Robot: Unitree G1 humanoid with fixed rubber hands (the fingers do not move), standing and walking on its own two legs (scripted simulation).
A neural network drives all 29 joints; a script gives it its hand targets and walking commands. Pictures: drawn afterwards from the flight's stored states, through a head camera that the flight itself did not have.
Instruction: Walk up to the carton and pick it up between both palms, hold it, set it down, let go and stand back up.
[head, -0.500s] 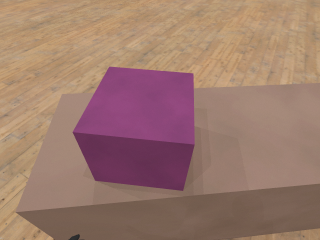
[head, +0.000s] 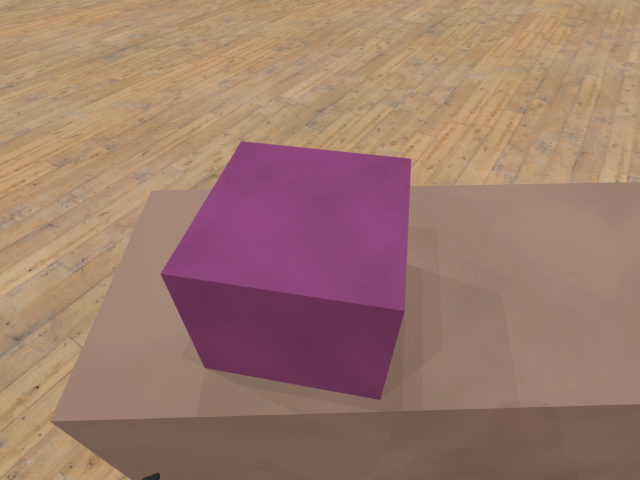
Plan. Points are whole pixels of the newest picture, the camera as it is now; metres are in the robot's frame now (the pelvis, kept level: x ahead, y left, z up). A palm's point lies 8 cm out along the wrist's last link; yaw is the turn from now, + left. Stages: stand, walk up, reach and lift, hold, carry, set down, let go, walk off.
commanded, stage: walk up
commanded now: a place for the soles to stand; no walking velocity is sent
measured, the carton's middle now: (307, 264) +0.46 +0.04 +0.00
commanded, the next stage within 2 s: reach and lift in 0.52 s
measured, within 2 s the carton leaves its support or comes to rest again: neither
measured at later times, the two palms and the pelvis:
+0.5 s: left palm out of the picture +0.08 +0.27 -0.10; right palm out of the picture +0.09 -0.27 -0.09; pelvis +0.00 -0.01 +0.00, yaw +4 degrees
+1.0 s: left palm out of the picture +0.14 +0.28 -0.08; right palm out of the picture +0.16 -0.23 -0.06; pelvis +0.00 +0.00 +0.00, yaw +4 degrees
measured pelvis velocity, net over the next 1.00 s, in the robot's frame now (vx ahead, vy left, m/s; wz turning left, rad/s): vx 0.00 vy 0.00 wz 0.07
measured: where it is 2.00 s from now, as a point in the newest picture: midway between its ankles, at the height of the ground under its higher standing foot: outside the picture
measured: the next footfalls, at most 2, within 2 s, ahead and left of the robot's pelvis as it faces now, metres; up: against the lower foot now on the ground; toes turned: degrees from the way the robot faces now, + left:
none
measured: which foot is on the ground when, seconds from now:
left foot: down 0.00-1.00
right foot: down 0.00-1.00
